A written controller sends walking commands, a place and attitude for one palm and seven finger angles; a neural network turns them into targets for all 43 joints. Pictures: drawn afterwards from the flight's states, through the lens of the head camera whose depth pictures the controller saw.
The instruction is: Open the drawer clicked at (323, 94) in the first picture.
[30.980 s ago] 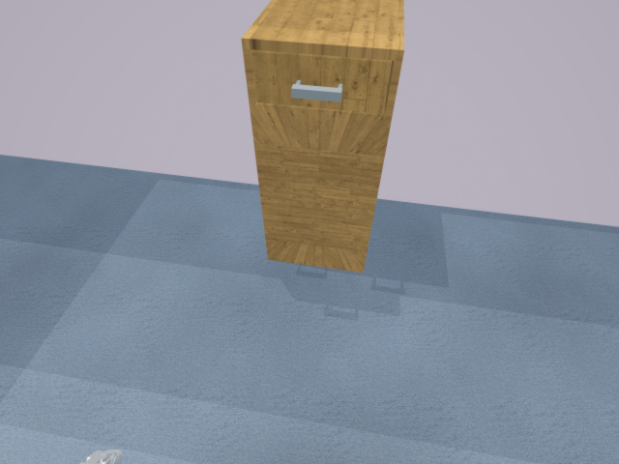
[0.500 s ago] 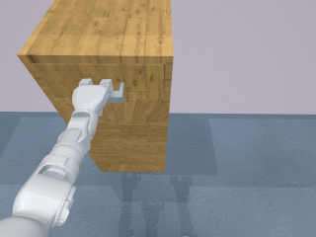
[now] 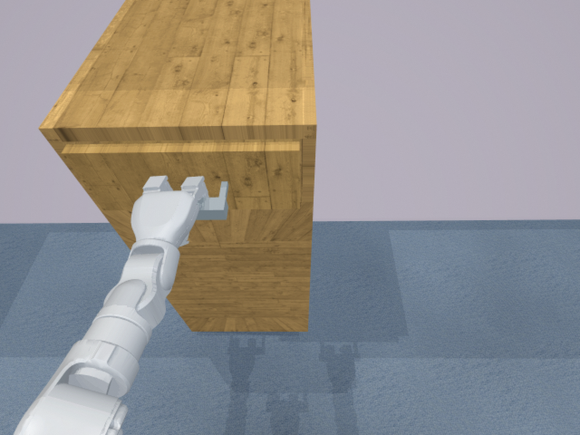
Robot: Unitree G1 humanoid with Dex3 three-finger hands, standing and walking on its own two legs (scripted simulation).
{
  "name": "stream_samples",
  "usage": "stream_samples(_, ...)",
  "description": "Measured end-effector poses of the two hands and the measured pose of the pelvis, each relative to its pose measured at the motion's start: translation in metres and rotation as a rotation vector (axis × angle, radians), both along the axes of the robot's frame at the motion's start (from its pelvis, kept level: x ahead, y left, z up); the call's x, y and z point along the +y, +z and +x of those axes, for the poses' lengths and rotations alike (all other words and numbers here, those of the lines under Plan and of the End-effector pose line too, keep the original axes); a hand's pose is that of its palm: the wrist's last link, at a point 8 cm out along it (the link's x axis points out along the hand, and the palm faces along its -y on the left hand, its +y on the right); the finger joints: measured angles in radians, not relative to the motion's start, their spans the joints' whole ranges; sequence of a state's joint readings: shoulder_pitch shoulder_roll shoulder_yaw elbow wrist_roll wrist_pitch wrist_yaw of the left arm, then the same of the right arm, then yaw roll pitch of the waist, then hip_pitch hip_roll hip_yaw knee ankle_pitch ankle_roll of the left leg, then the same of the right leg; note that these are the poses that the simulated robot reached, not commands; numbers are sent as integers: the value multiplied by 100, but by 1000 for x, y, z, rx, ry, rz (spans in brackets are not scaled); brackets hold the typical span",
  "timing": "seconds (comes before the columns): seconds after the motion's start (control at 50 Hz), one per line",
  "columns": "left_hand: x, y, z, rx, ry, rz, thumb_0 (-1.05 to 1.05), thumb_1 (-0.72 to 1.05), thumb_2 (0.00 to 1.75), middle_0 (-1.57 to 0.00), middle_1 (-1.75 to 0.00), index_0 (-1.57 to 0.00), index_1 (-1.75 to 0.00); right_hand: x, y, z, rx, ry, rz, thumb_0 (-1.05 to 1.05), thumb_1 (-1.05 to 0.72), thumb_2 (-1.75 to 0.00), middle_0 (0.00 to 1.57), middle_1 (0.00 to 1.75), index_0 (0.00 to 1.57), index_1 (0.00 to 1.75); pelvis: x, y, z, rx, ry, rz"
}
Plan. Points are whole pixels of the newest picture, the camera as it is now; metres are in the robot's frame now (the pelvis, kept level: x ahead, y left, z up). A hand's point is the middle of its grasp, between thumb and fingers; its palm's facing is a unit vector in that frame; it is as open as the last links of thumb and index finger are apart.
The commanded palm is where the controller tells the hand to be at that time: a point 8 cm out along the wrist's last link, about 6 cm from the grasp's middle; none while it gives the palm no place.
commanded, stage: pull the drawer open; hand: left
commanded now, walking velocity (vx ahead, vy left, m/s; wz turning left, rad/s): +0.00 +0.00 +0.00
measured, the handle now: (187, 198) +0.46 +0.16 +0.04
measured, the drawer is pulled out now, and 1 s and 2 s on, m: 0.02 0.14 0.30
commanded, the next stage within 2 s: open the thumb to release the handle in 1.90 s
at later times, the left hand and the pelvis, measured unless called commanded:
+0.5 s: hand (177, 242) +0.39 +0.17 +0.02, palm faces -0.03 -0.05 -1.00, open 5.8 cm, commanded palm +0.34 +0.17 +0.08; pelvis -0.01 -0.01 +0.00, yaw +2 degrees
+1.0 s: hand (163, 310) +0.29 +0.17 +0.02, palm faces +0.02 -0.12 -0.99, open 5.9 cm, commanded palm +0.24 +0.18 +0.08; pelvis +0.00 -0.01 +0.00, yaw +0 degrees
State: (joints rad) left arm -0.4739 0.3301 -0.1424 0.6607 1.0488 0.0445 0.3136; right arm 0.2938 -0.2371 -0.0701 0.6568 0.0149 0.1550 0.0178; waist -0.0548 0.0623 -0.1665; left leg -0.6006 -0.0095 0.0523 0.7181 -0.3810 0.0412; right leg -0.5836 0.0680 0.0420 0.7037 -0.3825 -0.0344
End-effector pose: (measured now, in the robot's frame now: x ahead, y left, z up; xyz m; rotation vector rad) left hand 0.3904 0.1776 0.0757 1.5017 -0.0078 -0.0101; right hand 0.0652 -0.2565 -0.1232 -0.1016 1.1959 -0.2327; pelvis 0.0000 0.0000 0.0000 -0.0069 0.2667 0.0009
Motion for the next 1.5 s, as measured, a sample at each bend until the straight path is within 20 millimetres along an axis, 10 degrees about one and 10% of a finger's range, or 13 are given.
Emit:
stream_samples(0.28,-1,2,-14,18,16,39,1,67,79,-33,-135,-40,-135,9,4,70,-119,120,-3,1,-91,-90,20,30,20,30,-5,-1,-1,-29,47,4)
stream_samples(0.54,-1,2,-22,20,12,8,3,68,75,-31,-135,-41,-135,1,-2,31,-71,73,13,1,-90,-90,20,30,20,30,-12,-2,-7,-30,26,10)
stream_samples(0.74,0,0,-64,-15,13,-21,4,70,76,-27,-135,-40,-134,-8,4,27,-74,51,4,1,-91,-90,20,30,20,30,-11,3,-2,-57,5,13)
stream_samples(1.16,2,2,-163,-20,55,-73,6,67,74,-28,-135,-41,-134,36,45,147,-430,255,76,1,-91,-90,20,30,20,30,-13,2,1,-120,6,22)
stream_samples(1.5,2,4,-234,-2,70,-60,5,67,73,-29,-135,-41,-135,25,28,127,-390,297,90,2,-90,-90,20,30,20,30,-24,-7,-4,-114,-11,31)
